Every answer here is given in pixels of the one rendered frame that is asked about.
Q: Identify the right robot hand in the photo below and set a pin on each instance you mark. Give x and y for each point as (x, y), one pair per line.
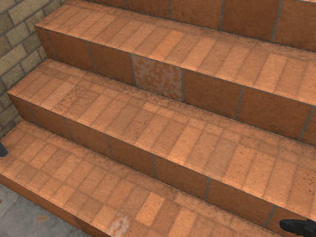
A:
(305, 228)

